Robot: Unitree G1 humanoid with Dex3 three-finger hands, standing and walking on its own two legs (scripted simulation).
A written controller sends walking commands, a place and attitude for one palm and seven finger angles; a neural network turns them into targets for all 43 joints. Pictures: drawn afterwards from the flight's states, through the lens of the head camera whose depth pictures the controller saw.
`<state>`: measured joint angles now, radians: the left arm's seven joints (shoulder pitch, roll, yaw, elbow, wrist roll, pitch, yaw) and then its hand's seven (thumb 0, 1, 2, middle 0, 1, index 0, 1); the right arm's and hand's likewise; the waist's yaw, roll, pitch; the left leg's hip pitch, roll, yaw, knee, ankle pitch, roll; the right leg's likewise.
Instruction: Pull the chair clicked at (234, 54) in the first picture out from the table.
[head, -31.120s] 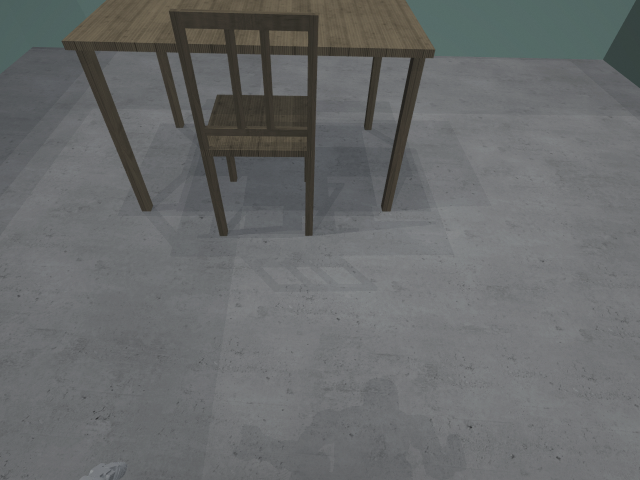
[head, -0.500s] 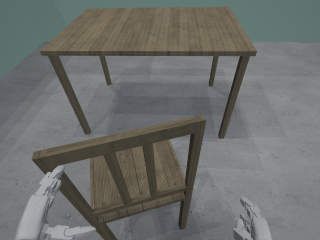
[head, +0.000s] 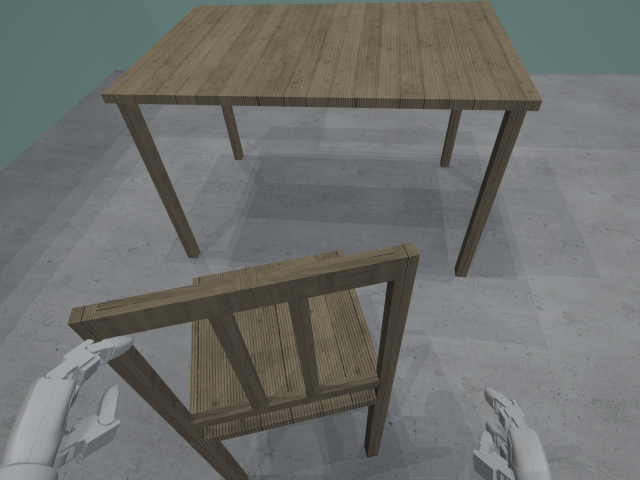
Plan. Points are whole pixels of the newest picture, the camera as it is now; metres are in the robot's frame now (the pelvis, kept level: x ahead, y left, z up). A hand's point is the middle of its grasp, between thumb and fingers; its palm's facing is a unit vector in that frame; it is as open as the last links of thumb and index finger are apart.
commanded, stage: draw the hand back to the body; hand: left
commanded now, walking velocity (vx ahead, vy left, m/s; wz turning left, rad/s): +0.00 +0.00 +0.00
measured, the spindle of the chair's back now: (242, 365) +0.29 +0.17 -0.08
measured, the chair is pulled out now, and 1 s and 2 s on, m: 0.59 0.59 0.59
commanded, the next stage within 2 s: step back with the hand held close in 0.28 s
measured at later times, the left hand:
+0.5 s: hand (99, 420) +0.15 +0.26 +0.07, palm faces +0.16 -0.82 -0.55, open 5.8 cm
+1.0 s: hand out of the picture +0.10 +0.29 +0.15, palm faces +0.47 -0.75 -0.47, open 7.3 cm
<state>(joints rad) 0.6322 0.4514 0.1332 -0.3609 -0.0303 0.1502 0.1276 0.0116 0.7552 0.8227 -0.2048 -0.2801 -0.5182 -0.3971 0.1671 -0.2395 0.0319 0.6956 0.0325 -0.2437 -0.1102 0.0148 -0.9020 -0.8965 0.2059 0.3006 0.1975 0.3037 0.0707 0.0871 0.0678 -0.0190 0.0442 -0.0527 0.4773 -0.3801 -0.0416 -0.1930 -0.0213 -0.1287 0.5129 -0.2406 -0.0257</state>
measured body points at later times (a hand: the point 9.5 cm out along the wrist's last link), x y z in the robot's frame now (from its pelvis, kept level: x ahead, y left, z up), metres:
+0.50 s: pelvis -0.01 +0.00 +0.00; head +0.01 -0.02 +0.45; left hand +0.13 +0.30 +0.10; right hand +0.19 -0.20 -0.09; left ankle -0.07 +0.15 -0.73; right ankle +0.03 -0.10 -0.73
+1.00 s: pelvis -0.10 +0.02 +0.00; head -0.11 +0.01 +0.45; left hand +0.07 +0.33 +0.18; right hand +0.06 -0.22 -0.09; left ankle -0.07 +0.15 -0.73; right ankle +0.02 -0.10 -0.73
